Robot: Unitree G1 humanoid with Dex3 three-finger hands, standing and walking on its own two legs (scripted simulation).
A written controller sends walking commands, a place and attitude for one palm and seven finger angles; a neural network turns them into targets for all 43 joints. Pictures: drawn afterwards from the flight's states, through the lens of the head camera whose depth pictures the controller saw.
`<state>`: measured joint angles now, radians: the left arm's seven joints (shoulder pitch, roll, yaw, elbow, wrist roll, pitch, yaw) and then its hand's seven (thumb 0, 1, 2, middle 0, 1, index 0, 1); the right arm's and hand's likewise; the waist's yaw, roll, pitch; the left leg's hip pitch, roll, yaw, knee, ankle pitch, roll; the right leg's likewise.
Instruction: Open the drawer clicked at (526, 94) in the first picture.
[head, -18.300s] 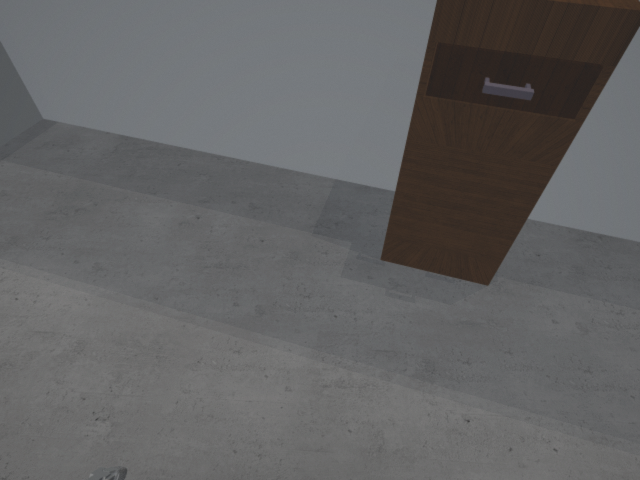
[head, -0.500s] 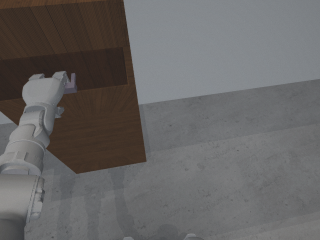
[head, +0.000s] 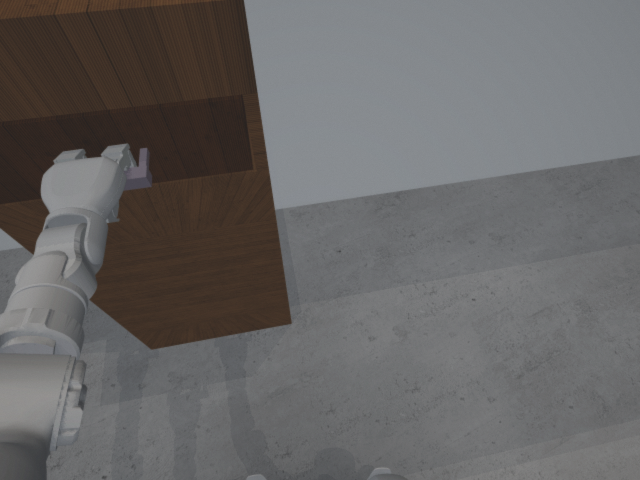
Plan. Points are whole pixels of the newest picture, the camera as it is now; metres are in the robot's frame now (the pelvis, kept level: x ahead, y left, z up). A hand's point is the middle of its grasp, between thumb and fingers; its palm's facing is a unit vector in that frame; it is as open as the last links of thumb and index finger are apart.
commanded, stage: pull the drawer open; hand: left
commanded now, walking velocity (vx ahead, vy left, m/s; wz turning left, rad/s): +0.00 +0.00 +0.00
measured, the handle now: (105, 171) +0.51 +0.28 +0.06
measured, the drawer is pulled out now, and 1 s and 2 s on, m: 0.00 0.12 0.23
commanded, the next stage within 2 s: none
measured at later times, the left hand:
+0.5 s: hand (104, 243) +0.41 +0.27 +0.04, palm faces -0.01 -0.04 -1.00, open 5.6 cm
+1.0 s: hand (99, 296) +0.34 +0.25 +0.04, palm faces -0.02 -0.04 -1.00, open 5.5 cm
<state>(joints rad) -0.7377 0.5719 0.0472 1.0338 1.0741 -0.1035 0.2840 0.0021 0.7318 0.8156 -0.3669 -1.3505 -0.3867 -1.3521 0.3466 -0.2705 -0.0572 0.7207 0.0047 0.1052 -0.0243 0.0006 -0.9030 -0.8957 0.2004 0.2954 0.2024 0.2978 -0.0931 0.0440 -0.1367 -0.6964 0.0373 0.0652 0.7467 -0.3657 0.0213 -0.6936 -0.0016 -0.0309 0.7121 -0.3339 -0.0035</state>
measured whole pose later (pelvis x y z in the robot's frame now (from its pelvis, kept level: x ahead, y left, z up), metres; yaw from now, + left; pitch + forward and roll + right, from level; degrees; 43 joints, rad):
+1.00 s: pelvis +0.02 -0.01 +0.01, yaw +1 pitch +10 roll +0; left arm -0.16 0.42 -0.03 0.42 1.02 0.01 0.27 0.01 0.74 0.82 -0.32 -1.35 -0.40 -1.35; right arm 0.20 -0.25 -0.04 0.67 0.01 0.09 -0.04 0.00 -0.90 -0.90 0.20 0.30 0.20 0.30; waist 0.03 0.06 -0.10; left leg -0.45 0.02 0.05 0.64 -0.35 0.00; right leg -0.46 -0.01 -0.04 0.65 -0.36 -0.02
